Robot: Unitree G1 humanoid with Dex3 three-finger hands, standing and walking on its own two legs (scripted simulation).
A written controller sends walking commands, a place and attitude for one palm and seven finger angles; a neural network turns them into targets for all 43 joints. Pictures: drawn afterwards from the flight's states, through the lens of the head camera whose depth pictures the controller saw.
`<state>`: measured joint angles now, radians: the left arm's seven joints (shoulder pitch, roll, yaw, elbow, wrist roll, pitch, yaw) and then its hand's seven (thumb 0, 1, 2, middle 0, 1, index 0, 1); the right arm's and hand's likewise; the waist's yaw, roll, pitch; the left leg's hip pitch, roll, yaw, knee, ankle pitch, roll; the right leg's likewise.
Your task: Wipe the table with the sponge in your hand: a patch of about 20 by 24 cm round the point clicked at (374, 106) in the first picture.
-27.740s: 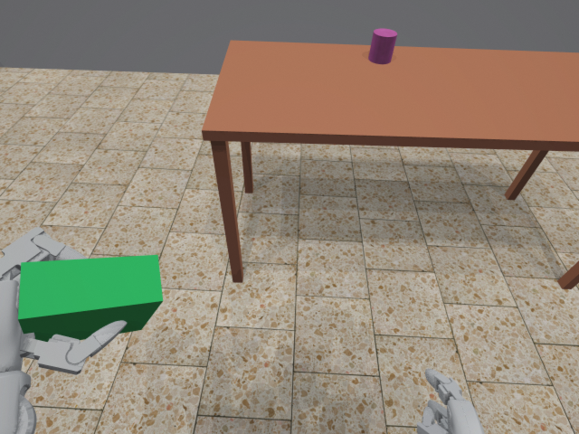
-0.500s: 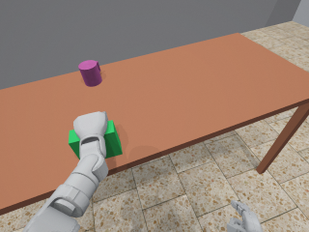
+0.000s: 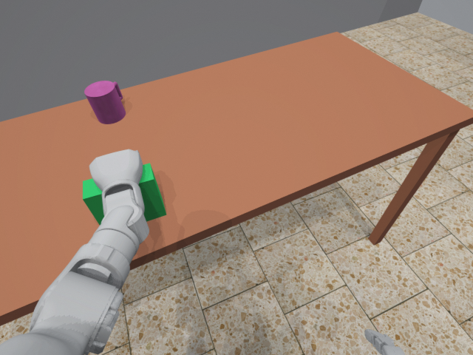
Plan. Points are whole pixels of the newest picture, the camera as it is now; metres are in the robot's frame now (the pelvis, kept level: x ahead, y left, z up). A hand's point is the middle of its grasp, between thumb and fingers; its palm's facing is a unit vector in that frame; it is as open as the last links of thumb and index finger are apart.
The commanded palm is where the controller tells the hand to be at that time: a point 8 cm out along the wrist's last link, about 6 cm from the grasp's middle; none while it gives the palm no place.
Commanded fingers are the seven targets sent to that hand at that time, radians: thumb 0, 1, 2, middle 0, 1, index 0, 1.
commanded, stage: wipe forward along the third lane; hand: left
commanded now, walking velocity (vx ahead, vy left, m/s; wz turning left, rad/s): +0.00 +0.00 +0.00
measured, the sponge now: (130, 204) +0.39 +0.25 +0.01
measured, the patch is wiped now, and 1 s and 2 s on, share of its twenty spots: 0.60 1.00 1.00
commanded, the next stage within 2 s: wipe back along the third lane in 1.18 s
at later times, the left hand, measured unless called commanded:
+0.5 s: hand (121, 171) +0.44 +0.27 +0.05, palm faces -0.08 +0.02 -1.00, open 9.3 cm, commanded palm +0.44 +0.27 +0.09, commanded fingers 0.00 0.10 1.30 -1.20 -1.60 -1.20 -1.60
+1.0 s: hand (111, 155) +0.49 +0.31 +0.05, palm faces -0.09 +0.02 -1.00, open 9.3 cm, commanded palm +0.48 +0.30 +0.08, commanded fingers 0.00 0.10 1.30 -1.20 -1.60 -1.20 -1.60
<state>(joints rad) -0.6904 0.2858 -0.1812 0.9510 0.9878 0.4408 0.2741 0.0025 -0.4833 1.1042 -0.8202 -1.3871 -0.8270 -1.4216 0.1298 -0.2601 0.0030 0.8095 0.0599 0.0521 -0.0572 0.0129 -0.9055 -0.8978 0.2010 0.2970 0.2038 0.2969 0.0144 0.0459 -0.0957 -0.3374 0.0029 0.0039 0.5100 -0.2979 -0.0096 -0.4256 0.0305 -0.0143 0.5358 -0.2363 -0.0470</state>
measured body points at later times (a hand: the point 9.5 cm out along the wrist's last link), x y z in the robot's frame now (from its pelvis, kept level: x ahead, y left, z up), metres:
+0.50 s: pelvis -0.01 +0.00 -0.01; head +0.05 -0.01 +0.44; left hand +0.44 +0.26 +0.10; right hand +0.04 -0.27 -0.15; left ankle -0.03 +0.13 -0.73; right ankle +0.02 -0.09 -0.73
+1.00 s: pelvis +0.01 +0.04 -0.01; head +0.09 +0.04 +0.43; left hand +0.49 +0.30 +0.10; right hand +0.02 -0.23 -0.14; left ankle -0.03 +0.13 -0.73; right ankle +0.02 -0.09 -0.73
